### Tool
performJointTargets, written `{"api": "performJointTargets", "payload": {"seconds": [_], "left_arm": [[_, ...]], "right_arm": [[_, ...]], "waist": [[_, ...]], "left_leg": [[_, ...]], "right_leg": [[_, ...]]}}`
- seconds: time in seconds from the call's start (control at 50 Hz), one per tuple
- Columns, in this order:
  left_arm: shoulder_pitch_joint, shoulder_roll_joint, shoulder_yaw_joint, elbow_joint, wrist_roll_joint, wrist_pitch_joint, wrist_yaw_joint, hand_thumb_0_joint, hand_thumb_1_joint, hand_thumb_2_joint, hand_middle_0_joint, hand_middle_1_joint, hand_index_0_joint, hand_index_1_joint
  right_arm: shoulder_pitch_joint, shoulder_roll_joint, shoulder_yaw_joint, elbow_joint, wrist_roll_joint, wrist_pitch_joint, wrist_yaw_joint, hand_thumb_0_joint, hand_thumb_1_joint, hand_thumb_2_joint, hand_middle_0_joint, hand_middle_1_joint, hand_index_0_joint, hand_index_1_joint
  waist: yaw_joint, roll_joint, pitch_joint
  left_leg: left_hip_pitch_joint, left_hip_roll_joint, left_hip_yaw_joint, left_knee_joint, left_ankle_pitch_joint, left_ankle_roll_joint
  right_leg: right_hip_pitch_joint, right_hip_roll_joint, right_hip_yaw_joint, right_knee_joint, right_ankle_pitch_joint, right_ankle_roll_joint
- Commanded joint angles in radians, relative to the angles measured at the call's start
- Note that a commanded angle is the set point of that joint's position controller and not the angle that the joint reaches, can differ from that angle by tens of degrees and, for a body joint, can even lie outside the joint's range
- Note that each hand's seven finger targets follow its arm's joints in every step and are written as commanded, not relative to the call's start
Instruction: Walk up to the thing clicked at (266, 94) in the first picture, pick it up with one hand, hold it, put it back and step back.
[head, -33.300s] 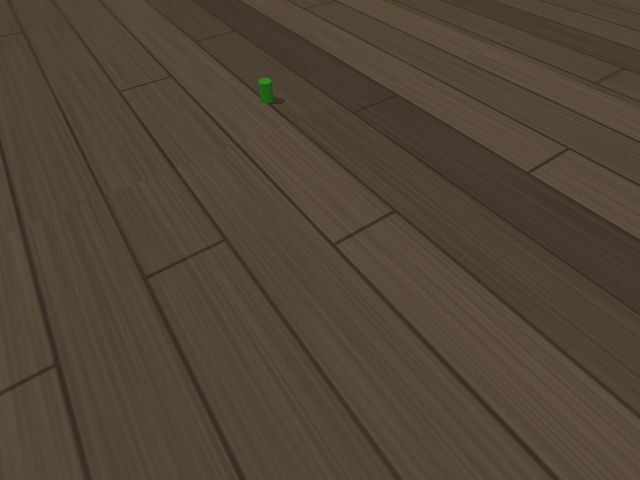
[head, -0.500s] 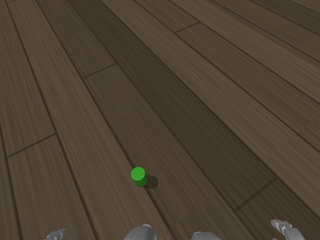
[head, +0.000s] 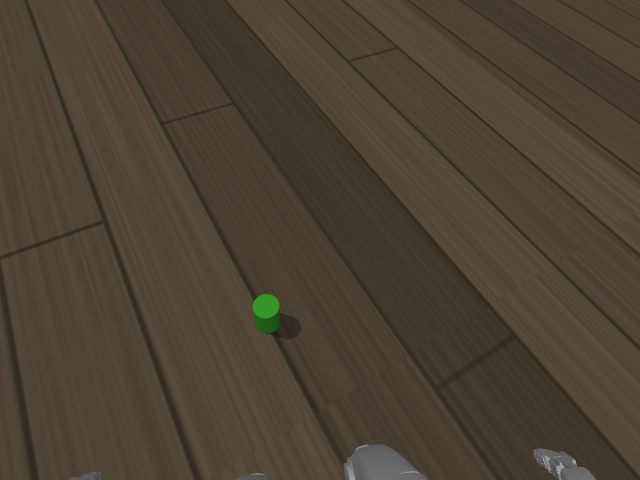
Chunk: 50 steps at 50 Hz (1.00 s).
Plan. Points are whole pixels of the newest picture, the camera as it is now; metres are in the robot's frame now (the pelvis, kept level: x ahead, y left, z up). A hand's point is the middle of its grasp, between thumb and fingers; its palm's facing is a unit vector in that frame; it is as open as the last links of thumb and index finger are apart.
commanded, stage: step back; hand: left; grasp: from the side
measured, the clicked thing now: (266, 314) +0.62 +0.13 -0.71
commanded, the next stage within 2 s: none
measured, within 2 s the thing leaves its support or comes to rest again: neither
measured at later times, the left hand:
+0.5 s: hand out of the picture -0.02 +0.24 -0.14, palm faces -0.02 -0.91 -0.42, open 7.4 cm
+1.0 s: hand out of the picture -0.27 +0.20 -0.17, palm faces -0.06 -0.91 -0.40, open 7.4 cm
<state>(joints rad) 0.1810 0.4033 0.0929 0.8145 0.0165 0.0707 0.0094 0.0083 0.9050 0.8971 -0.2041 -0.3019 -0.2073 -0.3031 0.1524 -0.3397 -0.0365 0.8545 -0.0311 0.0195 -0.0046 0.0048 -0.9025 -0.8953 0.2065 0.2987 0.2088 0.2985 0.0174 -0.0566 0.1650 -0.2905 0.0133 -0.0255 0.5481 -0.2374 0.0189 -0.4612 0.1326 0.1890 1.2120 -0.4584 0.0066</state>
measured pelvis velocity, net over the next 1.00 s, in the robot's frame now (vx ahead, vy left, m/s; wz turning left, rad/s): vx -0.34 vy -0.07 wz -0.04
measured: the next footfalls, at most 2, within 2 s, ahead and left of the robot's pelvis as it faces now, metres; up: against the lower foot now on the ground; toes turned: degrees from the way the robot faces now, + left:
right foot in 0.18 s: -0.06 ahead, -0.16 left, +0.00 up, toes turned +0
left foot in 0.54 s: -0.15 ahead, +0.08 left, +0.00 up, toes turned -1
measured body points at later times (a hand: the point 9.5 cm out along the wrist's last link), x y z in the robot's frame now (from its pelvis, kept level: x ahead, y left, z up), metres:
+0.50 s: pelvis -0.16 -0.03 -0.01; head -0.10 -0.03 +0.43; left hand -0.02 +0.29 -0.11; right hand -0.09 -0.35 -0.13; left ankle -0.19 +0.09 -0.72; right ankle -0.10 -0.16 -0.74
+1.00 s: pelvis -0.34 -0.07 -0.02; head -0.29 -0.08 +0.42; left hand -0.27 +0.25 -0.14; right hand -0.20 -0.40 -0.12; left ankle -0.19 +0.07 -0.73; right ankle -0.38 -0.19 -0.74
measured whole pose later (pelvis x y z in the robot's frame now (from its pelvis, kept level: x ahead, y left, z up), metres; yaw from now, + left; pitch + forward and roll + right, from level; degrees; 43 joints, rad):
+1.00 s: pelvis -0.34 -0.07 -0.02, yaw -3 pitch -3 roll -2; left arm 0.21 0.37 0.08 0.87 0.04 0.06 -0.01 0.01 0.91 0.90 -0.20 -0.30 -0.21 -0.30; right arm 0.07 -0.43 -0.06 0.79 -0.02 0.05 -0.02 0.00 -0.90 -0.90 0.20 0.30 0.21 0.30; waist 0.01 0.06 0.19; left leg -0.51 0.08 -0.08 0.71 -0.23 0.00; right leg -0.21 0.05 0.00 0.69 -0.44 -0.01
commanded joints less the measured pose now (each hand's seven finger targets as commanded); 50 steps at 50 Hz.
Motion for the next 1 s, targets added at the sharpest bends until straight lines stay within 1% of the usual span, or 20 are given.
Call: {"api": "performJointTargets", "payload": {"seconds": [0.0, 0.06, 0.16, 0.2, 0.22, 0.24, 0.3, 0.38, 0.44, 0.48, 0.5, 0.52, 0.54, 0.56, 0.58, 0.64, 0.82, 0.92, 0.96, 0.98], "left_arm": [[0.016, 0.153, 0.048, -0.088, 0.005, -0.032, 0.009, 0.000, 0.900, 0.900, -0.200, -0.300, -0.200, -0.300], [0.038, 0.145, 0.040, -0.089, 0.003, -0.036, 0.007, 0.000, 0.900, 0.900, -0.200, -0.300, -0.200, -0.300], [0.184, 0.145, 0.051, 0.010, 0.015, -0.051, -0.002, 0.000, 0.900, 0.900, -0.200, -0.300, -0.200, -0.300], [0.144, 0.287, 0.088, -0.029, 0.032, -0.054, -0.007, 0.000, 0.900, 0.900, -0.200, -0.300, -0.200, -0.300], [0.050, 0.381, 0.097, -0.079, 0.036, -0.049, -0.003, 0.000, 0.900, 0.900, -0.200, -0.300, -0.200, -0.300], [-0.039, 0.338, 0.089, -0.107, 0.028, -0.056, 0.008, 0.000, 0.900, 0.900, -0.200, -0.300, -0.200, -0.300], [-0.125, 0.212, 0.065, -0.120, 0.027, -0.057, 0.010, 0.000, 0.900, 0.900, -0.200, -0.300, -0.200, -0.300], [-0.016, 0.182, 0.056, -0.122, 0.037, -0.049, 0.019, 0.000, 0.900, 0.900, -0.200, -0.300, -0.200, -0.300], [-0.008, 0.185, 0.056, -0.131, 0.029, -0.037, 0.025, 0.000, 0.900, 0.900, -0.200, -0.300, -0.200, -0.300], [-0.051, 0.192, 0.046, -0.146, 0.009, -0.023, 0.021, 0.000, 0.900, 0.900, -0.200, -0.300, -0.200, -0.300], [-0.046, 0.171, 0.038, -0.152, 0.005, -0.011, 0.015, 0.000, 0.900, 0.900, -0.200, -0.300, -0.200, -0.300], [-0.020, 0.125, 0.026, -0.162, 0.000, -0.005, 0.011, 0.000, 0.900, 0.900, -0.200, -0.300, -0.200, -0.300], [-0.007, 0.105, 0.023, -0.158, -0.007, -0.006, 0.015, 0.000, 0.900, 0.900, -0.200, -0.300, -0.200, -0.300], [-0.065, 0.164, 0.044, -0.155, 0.003, -0.004, 0.030, 0.000, 0.900, 0.900, -0.200, -0.300, -0.200, -0.300], [-0.081, 0.193, 0.052, -0.136, 0.010, -0.002, 0.032, 0.000, 0.900, 0.900, -0.200, -0.300, -0.200, -0.300], [0.008, 0.169, 0.052, -0.096, -0.008, 0.002, 0.014, 0.000, 0.900, 0.900, -0.200, -0.300, -0.200, -0.300], [0.015, 0.155, 0.037, -0.081, 0.009, -0.026, 0.003, 0.000, 0.900, 0.900, -0.200, -0.300, -0.200, -0.300], [0.217, 0.163, 0.049, 0.035, 0.009, -0.028, -0.010, 0.000, 0.900, 0.900, -0.200, -0.300, -0.200, -0.300], [0.147, 0.305, 0.087, -0.006, 0.039, -0.029, -0.011, 0.000, 0.900, 0.900, -0.200, -0.300, -0.200, -0.300], [0.045, 0.396, 0.097, -0.061, 0.047, -0.024, -0.004, 0.000, 0.900, 0.900, -0.200, -0.300, -0.200, -0.300]], "right_arm": [[0.028, -0.270, -0.085, -0.093, 0.009, -0.031, -0.036, 0.000, -0.900, -0.900, 0.200, 0.300, 0.200, 0.300], [0.015, -0.295, -0.093, -0.111, 0.005, -0.023, -0.038, 0.000, -0.900, -0.900, 0.200, 0.300, 0.200, 0.300], [-0.059, -0.298, -0.086, -0.132, 0.020, 0.010, -0.026, 0.000, -0.900, -0.900, 0.200, 0.300, 0.200, 0.300], [-0.046, -0.210, -0.064, -0.158, 0.035, 0.013, -0.027, 0.000, -0.900, -0.900, 0.200, 0.300, 0.200, 0.300], [-0.098, -0.246, -0.081, -0.159, 0.027, 0.014, -0.046, 0.000, -0.900, -0.900, 0.200, 0.300, 0.200, 0.300], [-0.062, -0.279, -0.094, -0.136, 0.036, 0.011, -0.042, 0.000, -0.900, -0.900, 0.200, 0.300, 0.200, 0.300], [0.043, -0.230, -0.070, -0.075, 0.039, 0.006, -0.032, 0.000, -0.900, -0.900, 0.200, 0.300, 0.200, 0.300], [0.026, -0.212, -0.051, -0.093, 0.032, -0.011, -0.039, 0.000, -0.900, -0.900, 0.200, 0.300, 0.200, 0.300], [0.064, -0.205, -0.053, -0.091, 0.018, -0.023, -0.034, 0.000, -0.900, -0.900, 0.200, 0.300, 0.200, 0.300], [0.146, -0.206, -0.064, -0.060, 0.007, -0.030, -0.033, 0.000, -0.900, -0.900, 0.200, 0.300, 0.200, 0.300], [0.145, -0.217, -0.073, -0.054, 0.002, -0.033, -0.032, 0.000, -0.900, -0.900, 0.200, 0.300, 0.200, 0.300], [0.130, -0.287, -0.093, -0.066, -0.017, -0.036, -0.035, 0.000, -0.900, -0.900, 0.200, 0.300, 0.200, 0.300], [0.074, -0.373, -0.103, -0.084, -0.022, -0.033, -0.031, 0.000, -0.900, -0.900, 0.200, 0.300, 0.200, 0.300], [0.082, -0.435, -0.114, -0.099, -0.014, -0.031, -0.029, 0.000, -0.900, -0.900, 0.200, 0.300, 0.200, 0.300], [0.034, -0.408, -0.114, -0.097, -0.012, -0.036, -0.035, 0.000, -0.900, -0.900, 0.200, 0.300, 0.200, 0.300], [-0.056, -0.285, -0.077, -0.110, -0.016, -0.039, -0.042, 0.000, -0.900, -0.900, 0.200, 0.300, 0.200, 0.300], [0.034, -0.302, -0.089, -0.114, -0.008, -0.015, -0.034, 0.000, -0.900, -0.900, 0.200, 0.300, 0.200, 0.300], [-0.070, -0.313, -0.085, -0.140, 0.005, 0.019, -0.026, 0.000, -0.900, -0.900, 0.200, 0.300, 0.200, 0.300], [-0.038, -0.189, -0.051, -0.163, 0.019, 0.015, -0.035, 0.000, -0.900, -0.900, 0.200, 0.300, 0.200, 0.300], [-0.097, -0.236, -0.077, -0.175, 0.009, 0.016, -0.055, 0.000, -0.900, -0.900, 0.200, 0.300, 0.200, 0.300]], "waist": [[-0.051, 0.206, -0.206], [-0.051, 0.240, -0.244], [0.013, 0.215, -0.267], [0.009, -0.150, -0.184], [0.060, -0.288, -0.128], [0.007, -0.245, -0.067], [-0.056, -0.102, -0.095], [0.019, -0.126, -0.147], [0.024, -0.159, -0.219], [-0.023, -0.133, -0.259], [-0.012, -0.074, -0.258], [0.007, 0.088, -0.266], [0.024, 0.250, -0.229], [-0.054, 0.277, -0.218], [-0.043, 0.244, -0.162], [0.036, 0.158, -0.139], [-0.054, 0.263, -0.250], [0.037, 0.239, -0.288], [0.023, -0.172, -0.174], [0.078, -0.251, -0.101]], "left_leg": [[0.287, 0.241, -0.203, -0.083, 0.445, 0.234], [0.289, 0.269, -0.199, -0.042, 0.454, 0.241], [0.026, 0.160, -0.116, 0.068, 0.218, 0.122], [-0.303, -0.079, -0.044, 0.310, -0.255, 0.002], [-0.206, -0.105, -0.088, 0.554, -0.407, -0.022], [-0.130, -0.051, -0.151, 0.651, -0.370, -0.017], [-0.181, -0.144, -0.126, 0.689, -0.238, -0.014], [-0.228, -0.104, -0.071, 0.451, -0.268, -0.034], [-0.167, -0.036, -0.020, 0.145, -0.251, -0.026], [-0.014, -0.034, 0.022, -0.135, -0.022, -0.005], [0.061, -0.030, -0.009, -0.197, 0.116, 0.001], [0.164, 0.134, -0.246, -0.192, 0.259, 0.046], [0.209, 0.299, -0.461, -0.182, 0.412, 0.139], [0.004, 0.408, -0.557, -0.202, 0.365, 0.259], [-0.088, 0.410, -0.560, -0.232, 0.273, 0.284], [0.010, 0.207, -0.214, -0.158, 0.352, 0.163], [0.237, 0.248, -0.209, -0.091, 0.299, 0.239], [-0.007, 0.157, -0.106, 0.019, 0.092, 0.119], [-0.381, -0.113, -0.036, 0.320, -0.318, 0.003], [-0.282, -0.087, -0.101, 0.528, -0.408, -0.035]], "right_leg": [[-0.079, -0.046, -0.013, -0.104, -0.044, 0.041], [0.005, -0.112, -0.052, -0.332, -0.063, 0.033], [0.339, -0.105, -0.181, -0.807, 0.257, -0.029], [0.338, -0.374, 0.247, -0.855, 0.230, -0.147], [0.052, -0.543, 0.425, -0.942, 0.216, -0.310], [-0.068, -0.555, 0.405, -0.958, 0.250, -0.310], [0.089, -0.340, 0.033, -0.807, 0.477, -0.206], [0.313, -0.317, 0.014, -0.746, 0.555, -0.197], [0.446, -0.351, 0.029, -0.657, 0.641, -0.198], [0.398, -0.329, -0.009, -0.542, 0.636, -0.160], [0.320, -0.285, -0.031, -0.498, 0.530, -0.126], [0.129, -0.204, -0.075, -0.382, 0.306, -0.074], [-0.087, -0.039, -0.121, -0.241, -0.125, -0.038], [0.003, -0.047, -0.001, -0.097, -0.237, -0.024], [0.026, -0.054, 0.044, 0.019, -0.184, -0.029], [-0.054, -0.013, 0.060, 0.107, -0.006, -0.029], [0.022, -0.101, -0.092, -0.314, -0.058, 0.038], [0.335, -0.118, -0.204, -0.787, 0.144, -0.038], [0.310, -0.386, 0.235, -0.858, 0.084, -0.142], [-0.007, -0.578, 0.420, -0.980, 0.009, -0.305]]}}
